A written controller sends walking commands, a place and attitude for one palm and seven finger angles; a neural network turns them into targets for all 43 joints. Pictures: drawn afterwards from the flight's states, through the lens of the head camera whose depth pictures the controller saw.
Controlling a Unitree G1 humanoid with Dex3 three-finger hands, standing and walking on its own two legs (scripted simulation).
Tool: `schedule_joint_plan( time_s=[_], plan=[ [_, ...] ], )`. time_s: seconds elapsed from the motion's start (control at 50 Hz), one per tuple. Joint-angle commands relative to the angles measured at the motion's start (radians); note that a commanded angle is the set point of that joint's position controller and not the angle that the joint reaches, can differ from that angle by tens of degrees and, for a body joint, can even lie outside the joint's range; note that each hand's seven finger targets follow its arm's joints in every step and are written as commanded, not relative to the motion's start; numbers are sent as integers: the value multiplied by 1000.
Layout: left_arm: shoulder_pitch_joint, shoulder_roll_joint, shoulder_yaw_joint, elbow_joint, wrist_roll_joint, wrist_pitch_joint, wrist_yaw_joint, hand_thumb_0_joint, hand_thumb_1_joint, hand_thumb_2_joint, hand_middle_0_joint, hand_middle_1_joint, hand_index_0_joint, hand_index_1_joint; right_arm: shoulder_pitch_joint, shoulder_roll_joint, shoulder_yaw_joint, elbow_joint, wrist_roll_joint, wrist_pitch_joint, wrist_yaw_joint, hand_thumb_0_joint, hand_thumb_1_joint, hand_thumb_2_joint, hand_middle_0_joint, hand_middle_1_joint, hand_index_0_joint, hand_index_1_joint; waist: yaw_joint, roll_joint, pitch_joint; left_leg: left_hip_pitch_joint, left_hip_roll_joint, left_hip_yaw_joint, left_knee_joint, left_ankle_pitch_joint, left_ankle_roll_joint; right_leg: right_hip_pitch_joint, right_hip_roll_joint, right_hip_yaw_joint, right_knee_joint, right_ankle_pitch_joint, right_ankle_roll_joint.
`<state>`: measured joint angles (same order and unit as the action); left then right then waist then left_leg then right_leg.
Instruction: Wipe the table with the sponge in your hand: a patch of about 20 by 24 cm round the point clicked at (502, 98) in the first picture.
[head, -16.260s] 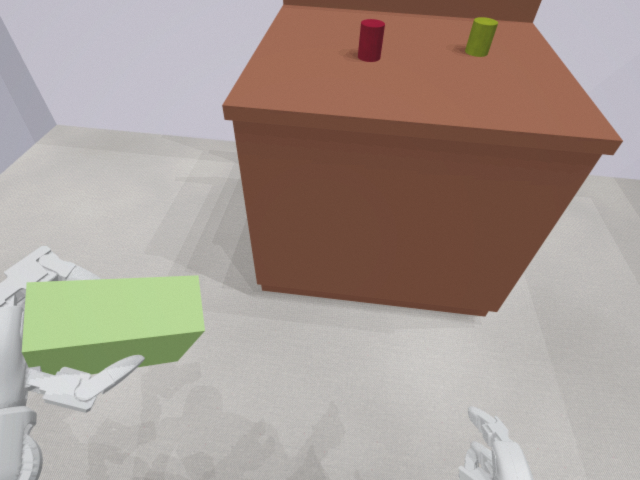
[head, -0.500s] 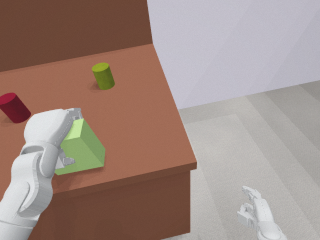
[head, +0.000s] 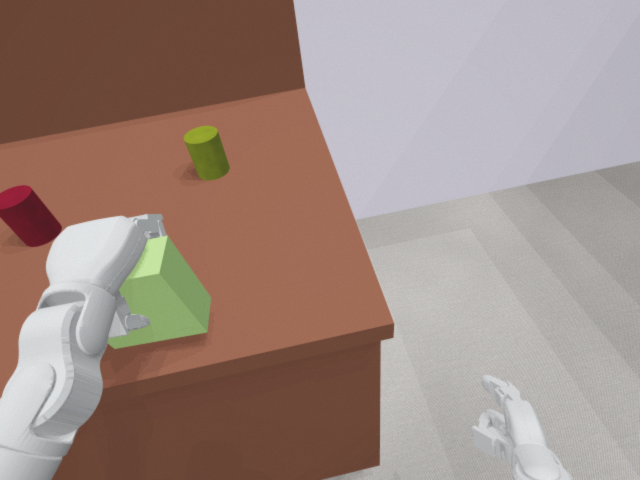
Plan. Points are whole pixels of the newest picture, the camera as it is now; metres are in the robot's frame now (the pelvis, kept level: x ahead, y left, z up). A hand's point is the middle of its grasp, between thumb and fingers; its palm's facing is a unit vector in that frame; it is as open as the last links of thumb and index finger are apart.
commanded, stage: move the sponge above the wiping area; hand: left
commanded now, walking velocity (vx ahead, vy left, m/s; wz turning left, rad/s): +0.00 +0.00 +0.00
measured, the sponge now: (148, 305) +0.26 +0.27 +0.10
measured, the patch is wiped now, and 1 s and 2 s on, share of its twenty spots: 0.00 0.00 0.00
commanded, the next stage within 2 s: lower the sponge onto the table in 0.04 s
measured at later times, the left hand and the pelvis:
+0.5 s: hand (129, 272) +0.27 +0.27 +0.16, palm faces +0.09 -0.04 -1.00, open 9.7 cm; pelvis +0.00 +0.00 +0.00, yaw +0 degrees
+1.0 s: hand (128, 295) +0.25 +0.27 +0.14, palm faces +0.08 -0.06 -1.00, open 9.7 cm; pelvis +0.00 +0.00 +0.00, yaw +0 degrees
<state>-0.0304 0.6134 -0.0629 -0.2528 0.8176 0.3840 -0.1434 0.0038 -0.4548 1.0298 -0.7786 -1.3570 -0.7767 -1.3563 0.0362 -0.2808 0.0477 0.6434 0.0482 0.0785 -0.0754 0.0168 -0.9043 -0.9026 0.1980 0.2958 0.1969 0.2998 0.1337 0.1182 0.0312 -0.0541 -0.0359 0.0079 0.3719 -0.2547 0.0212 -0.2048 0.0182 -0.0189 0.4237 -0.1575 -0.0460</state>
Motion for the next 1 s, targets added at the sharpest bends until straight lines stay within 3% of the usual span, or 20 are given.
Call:
schedule_joint_plan(
  time_s=[0.0, 0.02, 0.14, 0.22, 0.28, 0.32, 0.38, 0.42, 0.44, 0.52, 0.54, 0.62, 0.64, 0.7, 0.72, 0.74, 0.82, 0.88, 0.92, 0.98],
  plan=[
    [-299, 266, 220, -179, 33, -12, 71, 0, 100, 1300, -1200, -1600, -1200, -1600, -199, -81, -37, -176, -8, -57, -1, 0, -900, -900, 200, 300, 200, 300, 12, -37, -248, -99, -7, -52, -63, 237, 14, 233, -20, 103, -47, 74, -32],
    [-296, 287, 244, -170, 34, 2, 74, 0, 100, 1300, -1200, -1600, -1200, -1600, -235, -81, -28, -180, -1, -63, 0, 0, -900, -900, 200, 300, 200, 300, 16, -24, -230, -108, -6, -65, -64, 225, 12, 218, -8, 142, -46, 52, -47],
    [-249, 220, 186, -166, 22, 41, 48, 0, 100, 1300, -1200, -1600, -1200, -1600, -208, -86, -32, -184, -3, -52, 10, 0, -900, -900, 200, 300, 200, 300, 5, -72, -238, -125, -2, -47, -55, 237, 16, 229, -25, 96, -33, 85, -30],
    [-282, 256, 192, -180, 39, 51, 27, 0, 100, 1300, -1200, -1600, -1200, -1600, -245, -91, -27, -191, 6, -50, 3, 0, -900, -900, 200, 300, 200, 300, 0, -67, -214, -118, -4, -58, -55, 207, 22, 191, -9, 133, -43, 48, -35],
    [-314, 236, 168, -164, 36, 22, 28, 0, 100, 1300, -1200, -1600, -1200, -1600, -195, -89, -32, -185, -2, -50, -3, 0, -900, -900, 200, 300, 200, 300, -9, -86, -218, -111, -5, -52, -63, 189, 25, 197, -18, 90, -52, 29, -21],
    [-320, 293, 223, -184, 46, 10, 38, 0, 100, 1300, -1200, -1600, -1200, -1600, -227, -87, -28, -189, 1, -59, -5, 0, -900, -900, 200, 300, 200, 300, 6, -58, -235, -103, -6, -65, -59, 195, 24, 200, -7, 139, -50, 24, -39],
    [-309, 270, 216, -172, 37, -14, 53, 0, 100, 1300, -1200, -1600, -1200, -1600, -188, -83, -33, -179, -9, -55, -2, 0, -900, -900, 200, 300, 200, 300, 5, -65, -247, -105, -9, -54, -60, 223, 20, 231, -18, 102, -47, 66, -28],
    [-319, 279, 226, -168, 41, 1, 61, 0, 100, 1300, -1200, -1600, -1200, -1600, -226, -83, -27, -182, 0, -60, -1, 0, -900, -900, 200, 300, 200, 300, 9, -24, -223, -108, -9, -61, -62, 210, 17, 206, -7, 143, -52, 42, -43],
    [-317, 247, 204, -151, 36, 2, 66, 0, 100, 1300, -1200, -1600, -1200, -1600, -192, -82, -30, -173, -5, -59, 2, 0, -900, -900, 200, 300, 200, 300, 2, -42, -233, -112, -6, -48, -60, 219, 15, 218, -19, 101, -46, 51, -34],
    [-258, 241, 203, -135, 36, 33, 58, 0, 100, 1300, -1200, -1600, -1200, -1600, -229, -87, -29, -181, 2, -54, 7, 0, -900, -900, 200, 300, 200, 300, 7, -59, -212, -124, -6, -57, -61, 205, 16, 204, -8, 138, -49, 45, -40],
    [-259, 216, 182, -140, 33, 30, 55, 0, 100, 1300, -1200, -1600, -1200, -1600, -194, -89, -33, -180, -5, -51, 9, 0, -900, -900, 200, 300, 200, 300, 1, -90, -234, -128, -4, -42, -54, 217, 18, 226, -23, 104, -40, 67, -29],
    [-212, 245, 210, -202, 41, 29, 46, 0, 100, 1300, -1200, -1600, -1200, -1600, -228, -87, -32, -192, 0, -48, 11, 0, -900, -900, 200, 300, 200, 300, 8, -54, -238, -113, -7, -57, -49, 232, 22, 216, -6, 141, -34, 82, -38],
    [-210, 213, 183, -206, 37, 19, 46, 0, 100, 1300, -1200, -1600, -1200, -1600, -192, -83, -31, -193, -6, -49, 12, 0, -900, -900, 200, 300, 200, 300, 2, -81, -250, -116, -7, -46, -46, 239, 23, 230, -19, 97, -29, 88, -27],
    [-209, 235, 201, -196, 39, -1, 55, 0, 100, 1300, -1200, -1600, -1200, -1600, -182, -87, -36, -183, -10, -44, 6, 0, -900, -900, 200, 300, 200, 300, -2, -83, -218, -110, -8, -48, -52, 223, 24, 211, -14, 101, -45, 77, -23],
    [-215, 250, 218, -220, 45, -1, 62, 0, 100, 1300, -1200, -1600, -1200, -1600, -217, -85, -32, -192, -4, -52, 5, 0, -900, -900, 200, 300, 200, 300, 4, -55, -217, -103, -7, -58, -51, 210, 24, 198, -2, 142, -48, 50, -37],
    [-211, 234, 211, -201, 46, -11, 70, 0, 100, 1300, -1200, -1600, -1200, -1600, -175, -82, -35, -183, -9, -52, 6, 0, -900, -900, 200, 300, 200, 300, 0, -85, -229, -110, -8, -47, -47, 228, 24, 217, -13, 104, -39, 66, -28],
    [-188, 234, 217, -228, 44, -20, 90, 0, 100, 1300, -1200, -1600, -1200, -1600, -216, -80, -34, -188, -3, -54, 7, 0, -900, -900, 200, 300, 200, 300, 8, -23, -212, -98, -9, -59, -57, 218, 20, 202, 1, 145, -51, 48, -41],
    [-179, 193, 182, -191, 36, -19, 96, 0, 100, 1300, -1200, -1600, -1200, -1600, -183, -83, -41, -174, -9, -48, 7, 0, -900, -900, 200, 300, 200, 300, -1, -55, -196, -107, -8, -51, -63, 217, 18, 209, -9, 106, -56, 60, -28],
    [-178, 222, 206, -174, 47, -2, 99, 0, 100, 1300, -1200, -1600, -1200, -1600, -218, -86, -36, -176, -5, -52, 3, 0, -900, -900, 200, 300, 200, 300, 4, -59, -189, -109, -9, -55, -61, 188, 20, 193, 0, 147, -61, 22, -38],
    [-164, 214, 199, -140, 40, -6, 94, 0, 100, 1300, -1200, -1600, -1200, -1600, -187, -89, -42, -167, -9, -43, 1, 0, -900, -900, 200, 300, 200, 300, -1, -87, -193, -125, -12, -46, -62, 184, 23, 216, -12, 114, -60, 30, -24]
  ],
)
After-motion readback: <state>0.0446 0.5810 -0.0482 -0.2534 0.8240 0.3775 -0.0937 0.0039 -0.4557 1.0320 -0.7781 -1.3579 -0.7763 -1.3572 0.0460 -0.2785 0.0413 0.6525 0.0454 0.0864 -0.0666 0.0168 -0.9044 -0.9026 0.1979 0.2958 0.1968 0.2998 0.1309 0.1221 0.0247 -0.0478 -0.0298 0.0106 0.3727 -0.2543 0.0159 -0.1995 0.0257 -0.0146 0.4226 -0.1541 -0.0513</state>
